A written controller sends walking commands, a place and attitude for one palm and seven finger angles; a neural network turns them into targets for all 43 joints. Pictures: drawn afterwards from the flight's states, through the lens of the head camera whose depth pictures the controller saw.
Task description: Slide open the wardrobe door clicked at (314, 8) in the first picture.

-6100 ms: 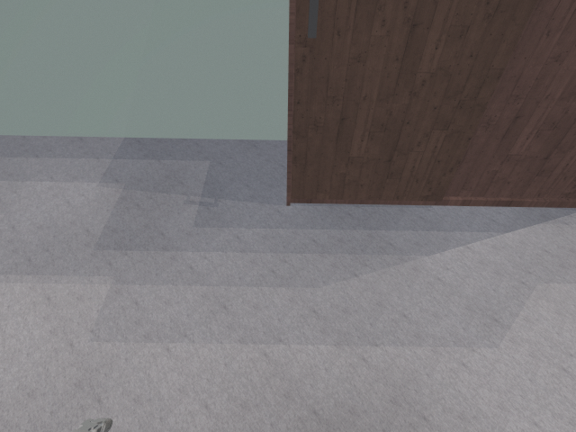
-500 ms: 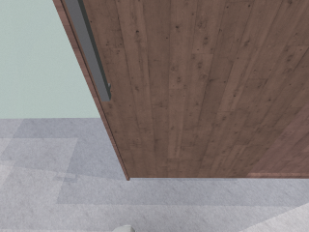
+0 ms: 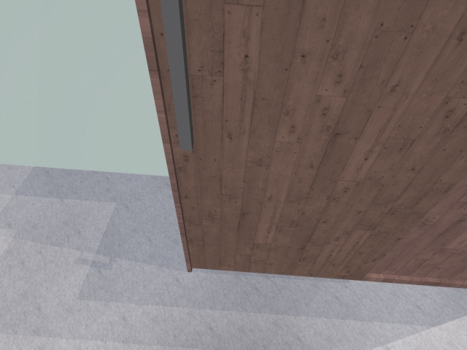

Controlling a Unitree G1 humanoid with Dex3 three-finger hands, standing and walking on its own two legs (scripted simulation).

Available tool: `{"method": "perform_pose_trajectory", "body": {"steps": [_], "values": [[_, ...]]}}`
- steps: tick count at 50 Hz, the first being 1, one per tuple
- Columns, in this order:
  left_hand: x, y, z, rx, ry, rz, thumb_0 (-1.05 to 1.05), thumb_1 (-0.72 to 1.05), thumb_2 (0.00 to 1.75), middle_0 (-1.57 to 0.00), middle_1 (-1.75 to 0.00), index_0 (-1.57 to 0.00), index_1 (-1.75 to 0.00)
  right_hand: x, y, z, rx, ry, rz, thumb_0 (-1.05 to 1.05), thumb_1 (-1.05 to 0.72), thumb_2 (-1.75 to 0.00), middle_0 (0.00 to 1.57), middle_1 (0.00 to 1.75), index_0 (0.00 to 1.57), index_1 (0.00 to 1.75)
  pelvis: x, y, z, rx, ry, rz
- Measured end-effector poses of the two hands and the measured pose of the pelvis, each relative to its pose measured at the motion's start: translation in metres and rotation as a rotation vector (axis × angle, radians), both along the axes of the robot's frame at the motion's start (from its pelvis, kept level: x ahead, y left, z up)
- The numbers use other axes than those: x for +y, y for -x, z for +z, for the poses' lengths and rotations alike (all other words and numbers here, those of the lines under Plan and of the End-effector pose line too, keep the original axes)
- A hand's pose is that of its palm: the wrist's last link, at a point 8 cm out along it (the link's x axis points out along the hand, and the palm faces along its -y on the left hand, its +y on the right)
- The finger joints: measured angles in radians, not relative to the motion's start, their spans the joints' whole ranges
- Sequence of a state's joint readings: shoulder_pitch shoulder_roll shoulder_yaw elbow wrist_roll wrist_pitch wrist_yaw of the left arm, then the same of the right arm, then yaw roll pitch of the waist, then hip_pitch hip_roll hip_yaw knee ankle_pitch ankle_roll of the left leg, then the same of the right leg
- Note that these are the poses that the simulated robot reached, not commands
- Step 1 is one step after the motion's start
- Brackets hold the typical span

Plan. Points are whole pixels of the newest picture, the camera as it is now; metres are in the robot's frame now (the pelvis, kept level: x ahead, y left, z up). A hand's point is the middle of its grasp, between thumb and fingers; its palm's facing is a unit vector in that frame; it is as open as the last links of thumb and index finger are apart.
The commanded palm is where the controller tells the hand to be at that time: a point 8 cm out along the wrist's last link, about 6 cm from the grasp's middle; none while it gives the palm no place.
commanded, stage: come to a stop and stand still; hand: left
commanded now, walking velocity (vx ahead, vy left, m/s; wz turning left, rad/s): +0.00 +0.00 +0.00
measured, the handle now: (182, 78) +0.52 +0.15 +0.20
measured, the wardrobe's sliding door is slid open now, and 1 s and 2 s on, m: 0.00 0.00 0.00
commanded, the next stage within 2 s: look again from close up in 0.44 s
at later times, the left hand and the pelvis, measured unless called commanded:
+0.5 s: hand out of the picture +0.01 +0.17 -0.18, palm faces +0.01 -0.98 -0.21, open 7.4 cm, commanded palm none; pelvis +0.01 +0.00 -0.01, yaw +0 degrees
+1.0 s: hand out of the picture +0.03 +0.15 -0.17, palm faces +0.02 -0.97 -0.24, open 7.3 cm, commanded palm none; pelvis +0.02 -0.03 +0.00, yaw +0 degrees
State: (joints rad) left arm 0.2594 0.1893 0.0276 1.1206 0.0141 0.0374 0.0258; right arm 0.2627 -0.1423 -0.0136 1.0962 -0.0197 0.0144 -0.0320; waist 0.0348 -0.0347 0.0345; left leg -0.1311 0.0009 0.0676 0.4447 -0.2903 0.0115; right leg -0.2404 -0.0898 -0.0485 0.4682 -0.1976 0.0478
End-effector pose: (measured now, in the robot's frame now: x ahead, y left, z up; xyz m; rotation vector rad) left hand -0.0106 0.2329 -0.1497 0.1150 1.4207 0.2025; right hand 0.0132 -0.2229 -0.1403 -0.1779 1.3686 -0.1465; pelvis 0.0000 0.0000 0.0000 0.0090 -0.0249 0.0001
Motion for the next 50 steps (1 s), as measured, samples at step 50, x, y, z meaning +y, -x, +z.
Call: {"method": "perform_pose_trajectory", "body": {"steps": [50], "values": [[-0.039,-0.040,0.016,-0.055,-0.044,-0.065,0.01,0.93,0.90,-0.20,-0.30,-0.20,-0.29,-0.026,0.008,-0.019,0.033,-0.074,-0.016,0.00,-0.91,-0.90,0.19,0.30,0.20,0.29,-0.034,-0.019,-0.002,-0.001,-0.008,-0.004]]}}
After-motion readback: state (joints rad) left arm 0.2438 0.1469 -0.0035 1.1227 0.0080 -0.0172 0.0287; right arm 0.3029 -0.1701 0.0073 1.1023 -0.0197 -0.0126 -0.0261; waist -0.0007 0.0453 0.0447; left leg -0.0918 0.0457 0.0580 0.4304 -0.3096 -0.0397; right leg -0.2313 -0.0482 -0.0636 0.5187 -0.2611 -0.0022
